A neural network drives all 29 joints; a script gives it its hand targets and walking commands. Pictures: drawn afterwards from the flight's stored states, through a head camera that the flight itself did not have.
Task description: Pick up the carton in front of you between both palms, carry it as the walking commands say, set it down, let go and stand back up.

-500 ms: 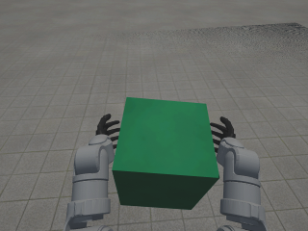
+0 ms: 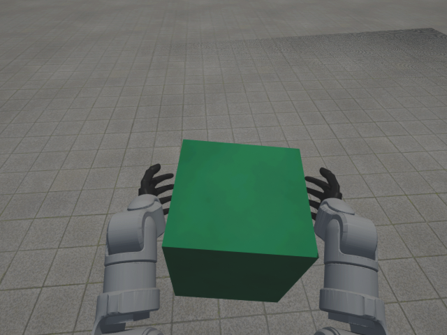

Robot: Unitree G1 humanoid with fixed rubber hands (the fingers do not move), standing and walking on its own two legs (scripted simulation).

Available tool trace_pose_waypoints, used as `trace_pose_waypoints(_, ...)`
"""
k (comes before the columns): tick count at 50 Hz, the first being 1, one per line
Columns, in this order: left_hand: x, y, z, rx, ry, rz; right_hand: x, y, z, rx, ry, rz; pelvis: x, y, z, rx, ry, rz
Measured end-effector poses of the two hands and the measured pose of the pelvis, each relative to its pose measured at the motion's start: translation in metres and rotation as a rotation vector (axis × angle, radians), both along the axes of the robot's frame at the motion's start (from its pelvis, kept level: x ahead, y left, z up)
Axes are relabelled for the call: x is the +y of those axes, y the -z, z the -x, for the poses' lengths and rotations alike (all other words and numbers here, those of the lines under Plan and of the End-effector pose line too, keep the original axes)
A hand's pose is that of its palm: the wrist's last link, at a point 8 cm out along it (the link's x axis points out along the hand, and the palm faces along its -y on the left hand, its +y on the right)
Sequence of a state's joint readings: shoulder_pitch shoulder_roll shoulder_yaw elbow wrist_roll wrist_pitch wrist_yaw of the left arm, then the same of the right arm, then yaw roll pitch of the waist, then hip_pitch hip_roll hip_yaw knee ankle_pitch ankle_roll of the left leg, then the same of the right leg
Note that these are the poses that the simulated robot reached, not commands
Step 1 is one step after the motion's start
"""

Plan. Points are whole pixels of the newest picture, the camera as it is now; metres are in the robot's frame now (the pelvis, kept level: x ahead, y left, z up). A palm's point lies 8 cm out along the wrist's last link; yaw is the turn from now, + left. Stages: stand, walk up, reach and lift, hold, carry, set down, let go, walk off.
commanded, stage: carry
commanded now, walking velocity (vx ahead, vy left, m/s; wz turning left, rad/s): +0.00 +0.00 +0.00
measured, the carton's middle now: (233, 226) +0.33 +0.01 +0.04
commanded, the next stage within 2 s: none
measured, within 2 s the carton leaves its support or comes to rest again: neither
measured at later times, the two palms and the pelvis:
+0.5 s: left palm (149, 205) +0.32 +0.16 +0.11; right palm (327, 209) +0.33 -0.15 +0.11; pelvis +0.00 +0.00 +0.00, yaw +0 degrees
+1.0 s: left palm (146, 187) +0.37 +0.18 +0.10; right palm (312, 192) +0.37 -0.13 +0.10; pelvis +0.05 +0.03 -0.01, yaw +0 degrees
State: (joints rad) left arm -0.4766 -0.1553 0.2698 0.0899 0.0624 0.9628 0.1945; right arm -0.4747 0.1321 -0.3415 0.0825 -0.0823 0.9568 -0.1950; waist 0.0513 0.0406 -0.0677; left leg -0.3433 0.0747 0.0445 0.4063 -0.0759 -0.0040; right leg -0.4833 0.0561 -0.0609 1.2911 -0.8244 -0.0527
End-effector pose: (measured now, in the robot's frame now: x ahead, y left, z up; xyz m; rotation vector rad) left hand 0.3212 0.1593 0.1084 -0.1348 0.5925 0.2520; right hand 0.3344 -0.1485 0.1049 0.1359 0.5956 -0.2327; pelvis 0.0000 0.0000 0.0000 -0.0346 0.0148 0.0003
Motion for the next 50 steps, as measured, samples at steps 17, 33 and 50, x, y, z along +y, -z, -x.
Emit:
trace_pose_waypoints(17,0.001,-0.002,0.001,0.001,0.003,0.001,0.001,-0.002,0.002,0.0,0.001,0.0,0.002,0.0,0.001,-0.003,0.001,0.003)
trace_pose_waypoints(33,0.002,-0.002,0.003,0.002,0.003,0.002,0.002,-0.002,0.004,0.002,0.001,0.0,0.003,0.0,0.003,-0.006,0.001,0.004)
trace_pose_waypoints(50,0.02,0.006,-0.045,0.002,0.013,0.001,0.019,0.002,-0.039,0.001,0.026,0.008,0.025,0.01,-0.046,-0.002,0.002,-0.037)
